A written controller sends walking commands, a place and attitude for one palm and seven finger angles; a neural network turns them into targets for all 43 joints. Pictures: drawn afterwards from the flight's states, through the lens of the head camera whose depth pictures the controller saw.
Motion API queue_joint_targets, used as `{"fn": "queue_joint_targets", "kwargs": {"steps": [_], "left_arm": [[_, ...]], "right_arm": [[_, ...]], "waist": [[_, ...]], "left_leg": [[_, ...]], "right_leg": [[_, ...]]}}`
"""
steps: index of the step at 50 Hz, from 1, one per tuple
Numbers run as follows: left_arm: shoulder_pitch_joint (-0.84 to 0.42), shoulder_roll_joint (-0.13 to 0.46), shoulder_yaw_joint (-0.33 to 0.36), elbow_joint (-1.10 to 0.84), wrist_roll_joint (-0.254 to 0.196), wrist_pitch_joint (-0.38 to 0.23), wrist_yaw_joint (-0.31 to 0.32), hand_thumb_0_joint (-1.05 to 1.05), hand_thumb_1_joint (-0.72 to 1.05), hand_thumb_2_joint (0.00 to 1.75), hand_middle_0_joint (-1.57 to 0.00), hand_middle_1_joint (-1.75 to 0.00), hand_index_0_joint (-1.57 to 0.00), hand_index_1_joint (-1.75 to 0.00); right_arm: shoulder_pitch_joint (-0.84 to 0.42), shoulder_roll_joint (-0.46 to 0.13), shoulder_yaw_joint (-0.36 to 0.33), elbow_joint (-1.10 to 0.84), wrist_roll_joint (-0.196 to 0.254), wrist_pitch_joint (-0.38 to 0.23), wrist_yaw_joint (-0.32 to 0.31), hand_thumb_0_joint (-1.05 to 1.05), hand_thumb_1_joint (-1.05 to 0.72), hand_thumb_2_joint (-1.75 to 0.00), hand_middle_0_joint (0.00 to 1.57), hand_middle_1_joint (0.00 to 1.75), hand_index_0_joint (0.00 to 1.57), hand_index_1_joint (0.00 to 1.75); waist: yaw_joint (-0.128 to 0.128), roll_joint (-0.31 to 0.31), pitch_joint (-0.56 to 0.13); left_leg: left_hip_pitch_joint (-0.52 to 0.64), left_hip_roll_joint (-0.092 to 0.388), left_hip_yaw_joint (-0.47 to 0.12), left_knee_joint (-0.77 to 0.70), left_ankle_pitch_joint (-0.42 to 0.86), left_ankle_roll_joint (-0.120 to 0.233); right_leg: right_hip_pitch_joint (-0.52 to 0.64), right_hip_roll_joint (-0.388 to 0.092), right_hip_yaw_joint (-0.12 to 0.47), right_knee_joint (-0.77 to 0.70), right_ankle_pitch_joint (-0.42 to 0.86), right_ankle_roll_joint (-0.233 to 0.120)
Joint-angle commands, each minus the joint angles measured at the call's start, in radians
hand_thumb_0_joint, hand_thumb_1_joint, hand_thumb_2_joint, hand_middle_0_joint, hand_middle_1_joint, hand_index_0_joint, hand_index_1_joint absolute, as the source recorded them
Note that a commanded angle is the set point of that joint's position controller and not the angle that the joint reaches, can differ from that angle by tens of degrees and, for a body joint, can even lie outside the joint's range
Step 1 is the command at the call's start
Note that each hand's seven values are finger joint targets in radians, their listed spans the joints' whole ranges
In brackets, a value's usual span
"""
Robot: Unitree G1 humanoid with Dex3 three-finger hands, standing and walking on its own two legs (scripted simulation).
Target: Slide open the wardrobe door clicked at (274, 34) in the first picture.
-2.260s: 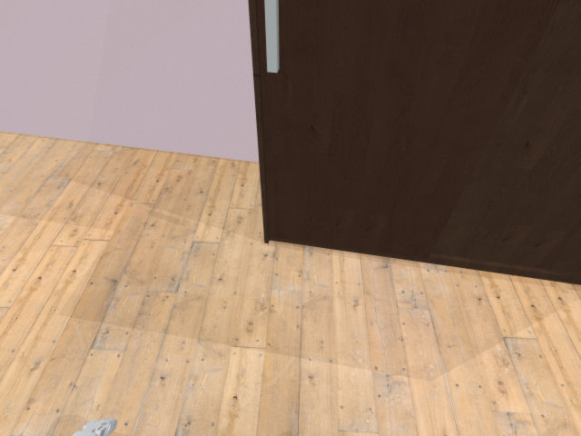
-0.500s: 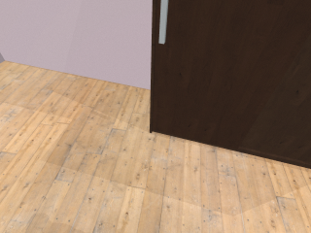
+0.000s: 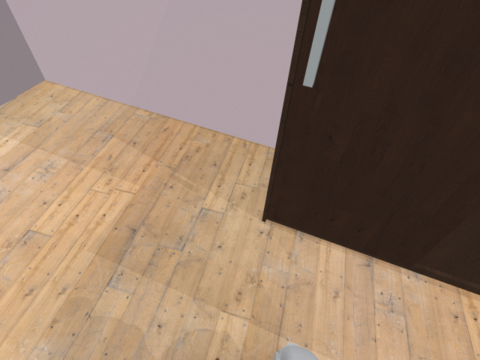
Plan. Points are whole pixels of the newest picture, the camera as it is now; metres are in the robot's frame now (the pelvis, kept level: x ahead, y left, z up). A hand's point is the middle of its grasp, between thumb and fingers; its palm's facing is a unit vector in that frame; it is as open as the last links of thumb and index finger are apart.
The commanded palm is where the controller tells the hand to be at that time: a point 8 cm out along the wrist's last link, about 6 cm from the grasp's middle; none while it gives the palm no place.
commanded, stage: turn to face it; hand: left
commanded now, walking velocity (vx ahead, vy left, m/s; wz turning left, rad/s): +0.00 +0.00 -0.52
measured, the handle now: (324, 21) +0.84 -0.16 +0.21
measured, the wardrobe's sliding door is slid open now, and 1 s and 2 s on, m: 0.00 0.00 0.00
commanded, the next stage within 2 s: take the last steps up to it in 0.58 s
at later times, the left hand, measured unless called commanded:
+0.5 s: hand (169, 353) +0.17 +0.14 -0.17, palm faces -0.10 -0.97 -0.22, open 7.4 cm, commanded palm none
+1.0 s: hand (180, 317) +0.23 +0.13 -0.17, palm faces -0.33 -0.92 -0.21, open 7.4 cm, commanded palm none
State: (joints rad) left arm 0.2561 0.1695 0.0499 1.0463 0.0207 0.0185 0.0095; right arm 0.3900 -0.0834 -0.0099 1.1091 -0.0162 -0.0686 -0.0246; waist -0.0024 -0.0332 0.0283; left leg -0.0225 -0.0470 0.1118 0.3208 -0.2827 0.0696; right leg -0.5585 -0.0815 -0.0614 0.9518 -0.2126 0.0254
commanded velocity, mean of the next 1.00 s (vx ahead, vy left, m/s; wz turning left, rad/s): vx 0.10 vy -0.02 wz -0.24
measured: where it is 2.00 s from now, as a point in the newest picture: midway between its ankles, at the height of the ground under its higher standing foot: (263, 345)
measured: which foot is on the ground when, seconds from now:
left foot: down 0.00-0.18, up 0.20-0.60, down 0.62-1.00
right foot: up 0.00-0.16, down 0.18-0.64, up 0.66-1.00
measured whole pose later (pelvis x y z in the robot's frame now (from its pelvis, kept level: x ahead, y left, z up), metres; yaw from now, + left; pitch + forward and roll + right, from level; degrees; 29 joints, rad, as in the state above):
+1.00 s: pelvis +0.13 -0.03 +0.00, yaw -20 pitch +1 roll +0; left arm 0.24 0.20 0.07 1.03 0.02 0.03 -0.03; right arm 0.38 -0.18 -0.05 1.08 -0.04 -0.02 -0.02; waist -0.05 0.02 0.01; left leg -0.15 0.09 0.14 0.44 -0.29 -0.03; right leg -0.28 -0.04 -0.07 0.61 -0.38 0.00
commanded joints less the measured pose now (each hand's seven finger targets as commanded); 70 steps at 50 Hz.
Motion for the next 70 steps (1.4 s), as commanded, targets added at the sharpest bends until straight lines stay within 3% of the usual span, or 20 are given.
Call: {"fn": "queue_joint_targets", "kwargs": {"steps": [1,7,8,9,10,14,24,29,30,32,33,36,46,49,50,52,55,59,67,70], "left_arm": [[-0.046,0.019,0.01,-0.077,0.001,-0.012,-0.005,0.0,0.9,0.9,-0.2,-0.3,-0.2,-0.3],[0.157,0.077,0.038,-0.043,0.009,-0.031,-0.005,0.0,0.9,0.9,-0.2,-0.3,-0.2,-0.3],[0.243,0.147,0.054,-0.027,0.019,-0.05,0.004,0.0,0.9,0.9,-0.2,-0.3,-0.2,-0.3],[0.295,0.221,0.069,-0.02,0.004,-0.058,0.011,0.0,0.9,0.9,-0.2,-0.3,-0.2,-0.3],[0.252,0.217,0.063,-0.036,-0.012,-0.049,0.022,0.0,0.9,0.9,-0.2,-0.3,-0.2,-0.3],[0.008,0.125,0.044,-0.111,-0.002,-0.033,0.034,0.0,0.9,0.9,-0.2,-0.3,-0.2,-0.3],[0.032,0.179,0.06,-0.11,0.011,-0.018,0.007,0.0,0.9,0.9,-0.2,-0.3,-0.2,-0.3],[-0.007,0.179,0.059,-0.12,0.0,-0.009,0.01,0.0,0.9,0.9,-0.2,-0.3,-0.2,-0.3],[-0.017,0.157,0.053,-0.128,-0.005,-0.007,0.009,0.0,0.9,0.9,-0.2,-0.3,-0.2,-0.3],[-0.017,0.089,0.038,-0.151,-0.013,-0.001,-0.002,0.0,0.9,0.9,-0.2,-0.3,-0.2,-0.3],[-0.036,0.122,0.046,-0.147,-0.001,0.007,0.0,0.0,0.9,0.9,-0.2,-0.3,-0.2,-0.3],[0.028,0.11,0.056,-0.108,0.01,0.02,-0.013,0.0,0.9,0.9,-0.2,-0.3,-0.2,-0.3],[-0.099,0.051,0.017,-0.117,0.007,-0.02,-0.04,0.0,0.9,0.9,-0.2,-0.3,-0.2,-0.3],[0.029,0.051,0.021,-0.054,0.003,-0.036,-0.037,0.0,0.9,0.9,-0.2,-0.3,-0.2,-0.3],[0.106,0.089,0.028,-0.02,0.004,-0.046,-0.03,0.0,0.9,0.9,-0.2,-0.3,-0.2,-0.3],[0.276,0.248,0.057,0.032,0.0,-0.056,-0.006,0.0,0.9,0.9,-0.2,-0.3,-0.2,-0.3],[0.17,0.159,0.041,0.023,-0.002,-0.063,0.006,0.0,0.9,0.9,-0.2,-0.3,-0.2,-0.3],[0.137,0.081,0.01,0.024,0.003,-0.089,0.011,0.0,0.9,0.9,-0.2,-0.3,-0.2,-0.3],[0.181,0.114,0.009,0.068,0.008,-0.098,0.021,0.0,0.9,0.9,-0.2,-0.3,-0.2,-0.3],[0.167,0.115,0.014,0.071,-0.001,-0.089,0.021,0.0,0.9,0.9,-0.2,-0.3,-0.2,-0.3]], "right_arm": [[0.077,-0.165,-0.042,-0.011,-0.007,0.003,-0.026,0.0,-0.9,-0.9,0.2,0.3,0.2,0.3],[0.013,-0.21,-0.063,-0.042,0.003,0.027,-0.027,0.0,-0.9,-0.9,0.2,0.3,0.2,0.3],[0.027,-0.184,-0.062,-0.056,0.013,0.03,-0.021,0.0,-0.9,-0.9,0.2,0.3,0.2,0.3],[0.026,-0.133,-0.054,-0.087,0.019,0.025,-0.014,0.0,-0.9,-0.9,0.2,0.3,0.2,0.3],[-0.025,-0.159,-0.057,-0.102,0.021,0.038,-0.027,0.0,-0.9,-0.9,0.2,0.3,0.2,0.3],[-0.107,-0.139,-0.053,-0.107,-0.002,0.076,-0.008,0.0,-0.9,-0.9,0.2,0.3,0.2,0.3],[-0.181,-0.15,-0.048,-0.164,0.003,0.076,-0.004,0.0,-0.9,-0.9,0.2,0.3,0.2,0.3],[-0.113,-0.162,-0.048,-0.15,0.01,0.062,-0.014,0.0,-0.9,-0.9,0.2,0.3,0.2,0.3],[-0.083,-0.184,-0.05,-0.14,0.01,0.055,-0.017,0.0,-0.9,-0.9,0.2,0.3,0.2,0.3],[-0.11,-0.291,-0.068,-0.171,-0.004,0.057,-0.018,0.0,-0.9,-0.9,0.2,0.3,0.2,0.3],[-0.162,-0.275,-0.062,-0.183,-0.011,0.061,-0.019,0.0,-0.9,-0.9,0.2,0.3,0.2,0.3],[-0.205,-0.236,-0.044,-0.192,-0.014,0.053,-0.023,0.0,-0.9,-0.9,0.2,0.3,0.2,0.3],[0.022,-0.262,-0.072,-0.076,-0.025,0.029,-0.006,0.0,-0.9,-0.9,0.2,0.3,0.2,0.3],[-0.009,-0.249,-0.069,-0.057,-0.017,0.036,0.001,0.0,-0.9,-0.9,0.2,0.3,0.2,0.3],[-0.02,-0.222,-0.063,-0.056,-0.008,0.033,0.007,0.0,-0.9,-0.9,0.2,0.3,0.2,0.3],[-0.141,-0.16,-0.041,-0.13,-0.006,0.031,0.02,0.0,-0.9,-0.9,0.2,0.3,0.2,0.3],[-0.157,-0.17,-0.058,-0.11,-0.014,0.039,0.028,0.0,-0.9,-0.9,0.2,0.3,0.2,0.3],[-0.095,-0.116,-0.057,-0.073,-0.014,0.047,0.035,0.0,-0.9,-0.9,0.2,0.3,0.2,0.3],[-0.206,-0.103,-0.049,-0.126,0.001,0.028,0.051,0.0,-0.9,-0.9,0.2,0.3,0.2,0.3],[-0.02,-0.148,-0.061,-0.066,-0.007,0.016,0.033,0.0,-0.9,-0.9,0.2,0.3,0.2,0.3]], "waist": [[-0.022,0.161,0.109],[0.076,0.064,0.008],[0.105,-0.086,-0.075],[0.087,-0.262,-0.154],[0.082,-0.131,-0.153],[0.005,-0.018,-0.018],[0.033,-0.082,-0.081],[-0.008,-0.078,-0.084],[-0.022,-0.032,-0.089],[-0.01,0.326,-0.006],[-0.008,0.285,0.042],[0.034,0.176,0.063],[-0.061,0.181,0.022],[0.009,0.157,-0.018],[0.046,0.081,-0.045],[0.132,-0.253,-0.01],[0.072,-0.156,0.112],[0.0,-0.054,0.142],[0.01,-0.082,0.097],[-0.077,-0.023,0.0]], "left_leg": [[-0.015,0.308,-0.051,-0.012,0.697,0.073],[-0.075,0.3,0.003,0.345,0.757,0.012],[-0.23,0.208,0.043,0.633,0.445,-0.044],[-0.429,0.029,0.053,0.95,-0.29,-0.1],[-0.42,0.074,-0.108,0.989,-0.327,-0.088],[-0.402,0.146,-0.12,0.907,-0.152,-0.103],[-0.357,0.093,-0.069,0.463,-0.128,-0.117],[-0.151,0.082,-0.069,0.163,0.011,-0.105],[-0.052,0.121,-0.093,0.08,0.044,-0.092],[-0.106,0.432,-0.425,-0.093,0.087,0.043],[-0.22,0.457,-0.411,-0.121,0.086,0.093],[-0.258,0.35,-0.26,-0.123,0.012,0.064],[-0.055,0.366,-0.212,-0.088,0.031,0.079],[-0.176,0.303,-0.134,0.043,-0.004,0.016],[-0.299,0.256,-0.08,0.158,-0.065,-0.023],[-0.676,0.117,0.026,0.603,-0.338,-0.083],[-0.703,0.186,-0.071,0.764,-0.149,-0.073],[-0.617,0.189,-0.036,0.702,-0.012,-0.105],[-0.458,0.146,0.002,0.383,0.08,-0.071],[-0.15,0.082,0.029,0.227,0.176,-0.054]], "right_leg": [[-0.004,0.01,-0.024,-0.148,-0.008,-0.017],[0.343,0.069,-0.045,-0.394,0.105,-0.059],[0.522,-0.093,0.176,-0.446,0.414,-0.139],[0.627,-0.338,0.53,-0.542,0.866,-0.293],[0.564,-0.342,0.492,-0.577,0.775,-0.347],[0.226,-0.202,0.334,-0.683,0.242,-0.254],[0.335,-0.12,0.332,-0.645,0.198,-0.221],[0.262,-0.089,0.341,-0.584,0.193,-0.163],[0.195,-0.048,0.302,-0.544,0.123,-0.126],[0.037,0.119,0.095,-0.266,-0.219,-0.031],[0.067,0.102,0.099,-0.1,-0.293,-0.017],[0.068,0.087,0.097,0.099,-0.201,-0.006],[0.122,0.036,-0.027,-0.277,-0.239,-0.01],[0.389,0.076,-0.07,-0.521,-0.067,-0.027],[0.56,0.023,-0.002,-0.584,-0.04,-0.047],[0.698,-0.335,0.485,-0.774,-0.24,-0.203],[0.507,-0.279,0.386,-0.816,-0.319,-0.209],[0.422,-0.204,0.14,-0.781,0.137,-0.178],[0.477,-0.185,0.069,-0.687,0.393,-0.154],[0.424,-0.115,0.001,-0.413,0.469,-0.109]]}}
